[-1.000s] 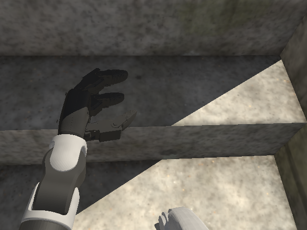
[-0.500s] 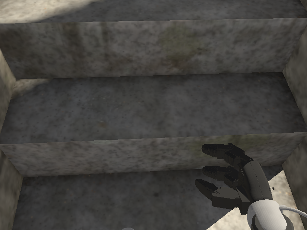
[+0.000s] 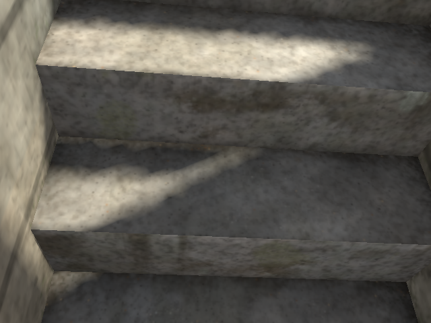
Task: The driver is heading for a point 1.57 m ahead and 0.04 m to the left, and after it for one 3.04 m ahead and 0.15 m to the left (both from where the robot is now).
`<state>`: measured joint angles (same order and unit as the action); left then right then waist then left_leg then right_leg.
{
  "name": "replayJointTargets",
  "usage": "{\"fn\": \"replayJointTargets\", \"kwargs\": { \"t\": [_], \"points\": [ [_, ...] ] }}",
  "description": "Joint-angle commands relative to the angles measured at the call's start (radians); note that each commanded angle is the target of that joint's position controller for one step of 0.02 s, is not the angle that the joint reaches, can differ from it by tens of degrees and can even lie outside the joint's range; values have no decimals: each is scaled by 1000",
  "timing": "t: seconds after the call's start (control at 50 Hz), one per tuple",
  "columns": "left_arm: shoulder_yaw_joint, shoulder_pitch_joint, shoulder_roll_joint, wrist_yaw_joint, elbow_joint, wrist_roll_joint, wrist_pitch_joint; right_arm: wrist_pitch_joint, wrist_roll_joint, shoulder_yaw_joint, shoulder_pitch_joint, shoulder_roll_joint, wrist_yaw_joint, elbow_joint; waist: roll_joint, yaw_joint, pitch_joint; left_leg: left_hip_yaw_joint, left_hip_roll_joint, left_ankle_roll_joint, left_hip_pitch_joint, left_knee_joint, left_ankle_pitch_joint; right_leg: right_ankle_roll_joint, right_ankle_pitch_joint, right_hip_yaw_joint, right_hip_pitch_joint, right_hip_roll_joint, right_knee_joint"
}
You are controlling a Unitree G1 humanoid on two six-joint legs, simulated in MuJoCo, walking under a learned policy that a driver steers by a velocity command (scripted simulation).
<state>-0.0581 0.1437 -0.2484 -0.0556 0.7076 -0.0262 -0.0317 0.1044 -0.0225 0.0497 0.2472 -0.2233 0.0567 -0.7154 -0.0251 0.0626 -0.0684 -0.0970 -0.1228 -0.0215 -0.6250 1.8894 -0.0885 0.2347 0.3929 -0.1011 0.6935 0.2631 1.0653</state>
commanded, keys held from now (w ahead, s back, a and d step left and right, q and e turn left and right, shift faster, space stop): e+shift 0.20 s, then shift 0.10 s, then q+shift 0.62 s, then w+q+shift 0.08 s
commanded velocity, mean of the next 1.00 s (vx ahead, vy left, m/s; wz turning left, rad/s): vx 0.09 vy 0.00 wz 0.14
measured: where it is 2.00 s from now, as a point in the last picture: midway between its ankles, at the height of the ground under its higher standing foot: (331, 256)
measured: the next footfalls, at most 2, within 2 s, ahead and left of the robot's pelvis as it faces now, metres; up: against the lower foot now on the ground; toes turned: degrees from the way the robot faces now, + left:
left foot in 0.26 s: +0.33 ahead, +0.14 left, +0.21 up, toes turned -8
right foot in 0.82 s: +0.12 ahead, -0.12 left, +0.00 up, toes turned -2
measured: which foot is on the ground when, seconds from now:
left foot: up 0.00-0.24, down 0.26-0.82, up 0.84-1.00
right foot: down 0.00-0.26, up 0.28-0.80, down 0.82-1.00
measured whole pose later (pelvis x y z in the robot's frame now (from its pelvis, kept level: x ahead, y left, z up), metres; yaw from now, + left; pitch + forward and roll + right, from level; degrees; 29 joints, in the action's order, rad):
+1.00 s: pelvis +0.16 -0.06 +0.11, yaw +7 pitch +4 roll +6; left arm -0.03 0.26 -0.21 -0.07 0.74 -0.06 0.06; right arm -0.09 -0.03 0.08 0.14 -0.15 0.07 -0.58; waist 0.00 -0.03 -0.05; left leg 0.06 -0.21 0.03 -1.11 2.20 -0.51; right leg 0.07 0.25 -0.12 0.04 -0.05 0.22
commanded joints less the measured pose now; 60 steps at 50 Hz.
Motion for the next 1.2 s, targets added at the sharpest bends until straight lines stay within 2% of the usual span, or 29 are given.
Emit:
{"fn": "replayJointTargets", "kwargs": {
  "t": [0.02, 0.06, 0.08, 0.16, 0.2, 0.24, 0.26, 0.3, 0.34, 0.38, 0.46, 0.58, 0.6, 0.66, 0.72, 0.78, 0.82, 0.86, 0.88, 0.9, 0.94, 0.98, 1.02, 1.04, 1.06, 1.1, 1.12, 1.16, 1.2],
  "points": [
    [-14, 131, 21, -6, 57, -12, 75, 5, -67, -60, -129, 89, -5, 251, 207, -72, 48, -77, 11, 26, -515, 443, -238, 166, -339, 749, -271, -279, -625],
    [-28, 114, -76, 23, 112, -1, 109, -10, -55, -79, -161, 84, 23, 286, 142, -125, -38, -5, 75, 46, -522, 327, -338, 81, -542, 533, -129, -242, -682],
    [-29, 209, -63, 33, 162, -10, 112, -13, -33, -92, -282, 133, 40, 311, 80, -64, -50, 86, 74, 51, -609, 413, -424, 84, -671, 495, -135, -236, -699],
    [-38, 379, -88, 41, 206, -3, 105, -8, -57, -140, -587, 174, 30, 438, 75, 5, 66, 145, 149, 63, -577, 62, -380, -45, -691, 504, -244, -176, -713],
    [-69, 354, -125, 32, 158, -25, 51, -64, 13, -157, -533, 196, 39, 389, 28, -17, 207, 217, 125, 89, -1, -292, -218, -77, -1074, 486, -97, -278, -840],
    [-111, 238, -213, 37, 79, 2, 62, -87, 41, -119, -211, 118, 43, 264, -155, -142, 417, 170, 120, 155, 424, -538, -236, -133, -1854, 414, -191, -309, -659],
    [-130, 179, -234, 48, 57, 0, 72, -83, 34, -101, -99, 86, 45, 219, -141, -192, 479, 121, 58, 159, 403, -760, -373, -112, -1807, 395, -361, -309, -518],
    [-102, 227, -112, 80, 10, -10, 53, -76, 10, -39, -144, -41, 43, 176, 368, -129, 565, -555, 552, 398, 494, -1191, 138, -212, -197, 220, -176, -111, 331],
    [-93, 293, -73, 85, -3, -83, -7, -93, 40, -53, -380, 87, 47, 156, 158, 2, 372, -546, 434, 373, 195, -1245, -343, -228, -254, 291, -98, -159, 802],
    [-39, 287, 31, 65, -5, -70, -58, -100, 33, -57, -340, 136, 61, 29, -61, 60, 113, -372, 352, 275, -12, -1182, -529, -215, -277, 306, -28, -179, 722],
    [19, 277, 102, 56, 13, -32, -83, -55, 29, -91, -238, 143, 36, -38, -29, 60, 57, -209, 231, 236, -63, -1111, -338, -240, -394, 244, -49, -163, 586],
    [14, 121, 53, 52, -40, -42, -76, -49, 9, -17, -292, -1, 18, 83, 124, 79, 169, -349, 205, 319, -81, -1068, -232, -208, -441, 157, -103, -175, 607],
    [17, 150, 57, 52, -41, -48, -72, -51, 23, 5, -282, -31, 23, 77, 147, 80, 184, -377, 205, 321, -27, -1078, -272, -203, -386, 173, -92, -193, 557],
    [36, 115, 52, 44, -54, -10, -58, -62, -19, 19, -242, -28, 51, 81, 219, 44, 174, -379, 181, 291, -7, -1076, -355, -161, -280, 159, -166, -251, 76],
    [40, 70, 63, 50, -36, 35, -54, -145, -37, 36, -108, -3, 122, 101, 357, -78, 155, -415, 159, 240, 96, -1061, -429, -137, -306, 159, -238, -309, -513],
    [36, 37, 99, 35, -29, 53, 17, -188, -5, 54, -5, 2, 111, 143, 141, -147, 84, -274, 51, 193, 245, -927, -139, -203, -637, 3, -289, -207, -1012],
    [18, 96, 56, 24, 7, 32, 43, -199, 8, 49, 22, 79, 102, 146, 30, -160, 137, -153, -65, 135, 150, -580, -229, -202, -1154, 57, -504, -352, -1104],
    [3, -24, -75, 24, -29, -29, 98, -164, 58, 85, 86, 63, 96, 158, -396, -177, 177, 165, -198, 41, -282, 403, -809, -68, -2248, 40, -732, -594, -710],
    [4, 29, -102, 7, -20, -14, 101, -147, 11, 77, 8, 16, 67, 195, -168, -156, 151, 150, -112, 35, -567, 419, -764, -44, -2011, 28, -956, -625, -697],
    [-5, 19, -141, -10, -39, -45, 89, -158, 3, 59, -84, 38, 52, 214, -117, -149, 110, 95, -97, 46, -682, 466, -691, 21, -1783, 25, -966, -600, -675],
    [-1, 221, -80, -42, 2, -51, 78, -158, -15, 29, -282, 33, -2, 239, 29, -15, 110, 62, -51, 46, -928, 397, -453, -57, -1227, 56, -1168, -554, -654],
    [-11, 316, -77, -22, 45, -36, 100, -185, -24, 8, -317, 64, -7, 258, 27, 0, 140, 98, -23, 63, -901, 276, -349, -156, -712, 26, -1136, -505, -710],
    [-2, 307, -41, 1, 89, -35, 113, -185, -2, -10, -305, 91, 20, 272, -66, -29, 122, 194, -28, 67, -841, 224, -361, -220, -730, -18, -1038, -480, -751],
    [-66, 232, -231, -34, 24, -31, 154, -213, -27, 12, -280, 11, 22, 339, -358, -87, 171, 100, 125, 52, -793, 277, -359, -114, -330, 201, -962, -722, -928],
    [-56, 152, -183, -51, 20, -23, 166, -214, -46, 29, -286, -50, 19, 325, -190, -87, 162, 53, 108, 41, -840, 294, -315, -116, 40, 209, -980, -697, -1021],
    [-15, 267, -53, -37, 67, -22, 165, -202, -28, 29, -405, -18, -18, 272, -21, -20, 7, 104, 49, 75, -1012, 305, -240, -219, -36, 148, -1003, -591, -958],
    [-23, 384, -71, -41, 117, -2, 175, -212, -45, 15, -454, 31, -34, 280, 50, 11, 3, 110, 31, 103, -1071, 307, -238, -277, -189, 108, -1056, -555, -901],
    [-31, 453, -91, -23, 170, -5, 182, -211, -28, -33, -465, 150, -37, 294, -15, -26, -39, 94, 29, 144, -1071, 293, -241, -331, -276, 71, -946, -528, -880],
    [-26, 480, -100, -21, 183, 7, 193, -209, -7, -44, -473, 126, -31, 292, -111, -26, -51, 165, 31, 163, -1102, 327, -367, -309, -487, 89, -927, -573, -978]
  ]
}}
Velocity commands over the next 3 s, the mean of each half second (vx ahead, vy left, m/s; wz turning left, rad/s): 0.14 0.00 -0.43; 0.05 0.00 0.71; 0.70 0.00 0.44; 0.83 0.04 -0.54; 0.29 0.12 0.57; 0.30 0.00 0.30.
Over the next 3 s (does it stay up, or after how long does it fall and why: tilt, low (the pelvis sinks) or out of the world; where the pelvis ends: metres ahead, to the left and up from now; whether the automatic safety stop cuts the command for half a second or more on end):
stays up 0.77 0.07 0.69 its command is cut before an obstacle after 1.9 s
